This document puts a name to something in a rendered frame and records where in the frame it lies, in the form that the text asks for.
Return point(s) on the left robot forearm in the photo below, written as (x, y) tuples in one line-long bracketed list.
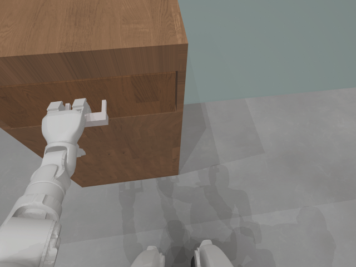
[(44, 195)]

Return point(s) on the robot left hand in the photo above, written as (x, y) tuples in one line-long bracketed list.
[(60, 125)]

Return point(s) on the drawer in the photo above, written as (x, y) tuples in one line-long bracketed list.
[(26, 104)]

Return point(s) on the left robot upper arm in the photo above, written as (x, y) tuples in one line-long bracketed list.
[(29, 242)]

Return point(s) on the handle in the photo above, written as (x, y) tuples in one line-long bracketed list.
[(94, 119)]

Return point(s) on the robot shin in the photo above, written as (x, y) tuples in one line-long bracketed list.
[(152, 248), (205, 242)]

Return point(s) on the cabinet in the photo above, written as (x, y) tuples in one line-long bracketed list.
[(57, 40)]

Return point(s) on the right robot shin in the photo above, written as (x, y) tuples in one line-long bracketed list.
[(205, 242)]

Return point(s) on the left robot shin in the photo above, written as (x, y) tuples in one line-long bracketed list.
[(152, 248)]

